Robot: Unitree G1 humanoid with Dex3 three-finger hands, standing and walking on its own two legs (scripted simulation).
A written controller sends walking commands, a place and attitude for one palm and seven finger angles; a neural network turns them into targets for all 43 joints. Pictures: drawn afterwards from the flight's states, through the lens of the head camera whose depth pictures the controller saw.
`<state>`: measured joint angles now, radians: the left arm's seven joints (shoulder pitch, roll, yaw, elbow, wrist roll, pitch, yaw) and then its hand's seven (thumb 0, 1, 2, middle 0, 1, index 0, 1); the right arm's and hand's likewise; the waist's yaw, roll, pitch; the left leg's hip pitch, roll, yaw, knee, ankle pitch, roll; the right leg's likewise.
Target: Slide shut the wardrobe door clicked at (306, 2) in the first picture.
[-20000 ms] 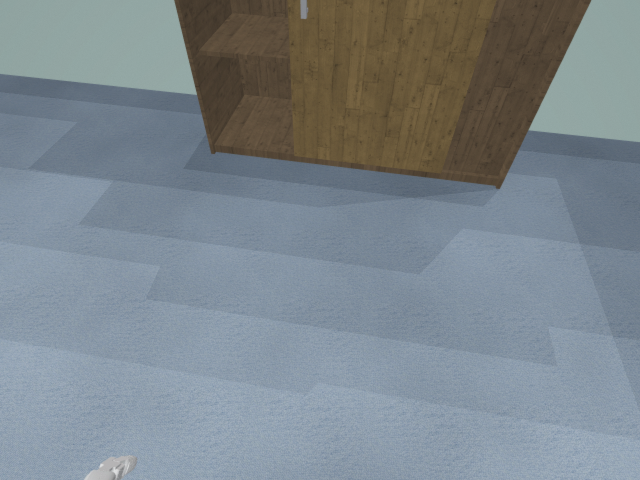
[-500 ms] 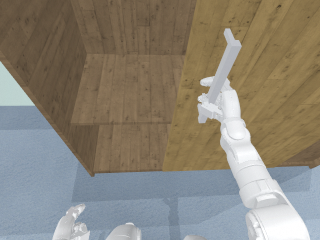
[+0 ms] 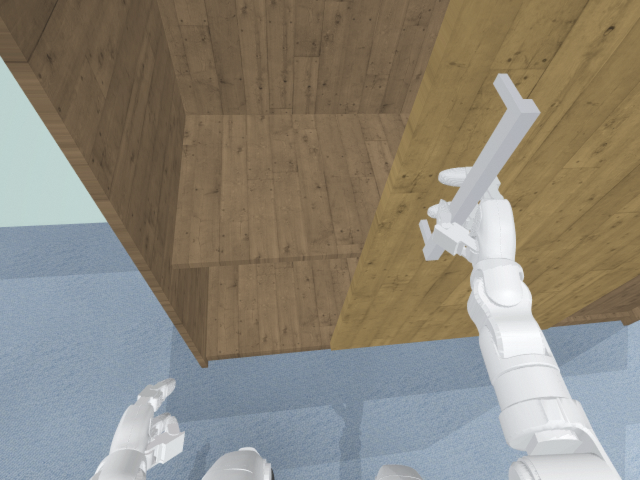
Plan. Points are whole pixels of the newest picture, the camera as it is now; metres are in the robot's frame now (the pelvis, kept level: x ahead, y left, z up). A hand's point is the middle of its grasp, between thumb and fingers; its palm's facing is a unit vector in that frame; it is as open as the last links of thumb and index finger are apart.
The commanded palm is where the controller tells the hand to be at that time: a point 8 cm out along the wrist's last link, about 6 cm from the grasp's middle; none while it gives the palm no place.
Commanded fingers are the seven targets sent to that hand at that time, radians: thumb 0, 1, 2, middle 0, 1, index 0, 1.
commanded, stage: step sideways, sliding the door along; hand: right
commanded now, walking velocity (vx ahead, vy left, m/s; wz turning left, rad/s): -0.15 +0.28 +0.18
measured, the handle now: (461, 184) +0.45 -0.17 +0.10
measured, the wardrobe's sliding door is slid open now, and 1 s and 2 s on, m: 0.37 0.11 0.00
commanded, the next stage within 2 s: stop walking and hold the door there in 1.86 s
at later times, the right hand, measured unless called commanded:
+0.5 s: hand (349, 235) +0.38 -0.03 +0.07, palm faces +0.03 +0.99 -0.16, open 6.1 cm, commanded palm +0.35 -0.01 +0.07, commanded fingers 0.00 -0.90 -0.90 0.45 1.40 0.45 1.40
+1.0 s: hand (238, 243) +0.36 +0.10 +0.08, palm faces -0.03 +0.99 -0.16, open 6.1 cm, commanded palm +0.33 +0.11 +0.07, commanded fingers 0.00 -0.90 -0.90 0.45 1.40 0.45 1.40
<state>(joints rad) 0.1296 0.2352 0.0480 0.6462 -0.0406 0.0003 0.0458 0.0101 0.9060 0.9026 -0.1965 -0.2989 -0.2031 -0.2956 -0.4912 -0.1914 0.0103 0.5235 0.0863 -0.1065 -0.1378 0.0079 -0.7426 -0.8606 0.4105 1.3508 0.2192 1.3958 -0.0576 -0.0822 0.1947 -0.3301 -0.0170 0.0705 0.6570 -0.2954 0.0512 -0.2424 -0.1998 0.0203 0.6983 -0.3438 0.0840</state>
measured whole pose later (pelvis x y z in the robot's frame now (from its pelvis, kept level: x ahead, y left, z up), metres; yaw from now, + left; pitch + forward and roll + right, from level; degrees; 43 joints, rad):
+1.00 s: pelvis -0.03 +0.18 +0.01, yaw +2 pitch -1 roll -2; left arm 0.14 0.19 0.02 0.66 -0.03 0.05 0.06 0.01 0.91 0.90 -0.20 -0.30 -0.20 -0.30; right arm -0.52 -0.10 0.11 0.60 0.10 -0.10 -0.14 0.01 -0.79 -0.82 0.34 1.31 0.19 1.40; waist -0.06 -0.05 0.13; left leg -0.31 -0.06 0.04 0.61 -0.27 0.11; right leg -0.24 -0.12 -0.04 0.68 -0.39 0.04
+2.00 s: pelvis -0.03 +0.47 +0.00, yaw +3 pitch -3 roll +1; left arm 0.19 0.26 0.04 0.68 -0.06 0.05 0.03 0.01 0.91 0.90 -0.20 -0.30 -0.20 -0.30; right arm -0.45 -0.34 -0.23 0.59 0.14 -0.07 -0.16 0.01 -0.69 -0.87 0.40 1.27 0.17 1.40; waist -0.06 -0.07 0.18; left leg -0.32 -0.01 0.12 0.69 -0.32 0.05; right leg -0.18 -0.27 -0.01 0.69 -0.40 0.07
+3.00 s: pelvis -0.03 +0.42 +0.01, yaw +9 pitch +0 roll +0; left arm 0.24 0.26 0.01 0.70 -0.06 0.00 0.11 0.01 0.90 0.90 -0.20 -0.30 -0.21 -0.30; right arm -0.25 -0.34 -0.24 0.60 0.04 -0.13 -0.15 -0.05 -0.69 -0.80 0.38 1.37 0.39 1.40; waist 0.01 -0.03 0.01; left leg -0.31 0.02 -0.03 0.50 -0.19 -0.03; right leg -0.17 -0.02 -0.20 0.50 -0.34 -0.04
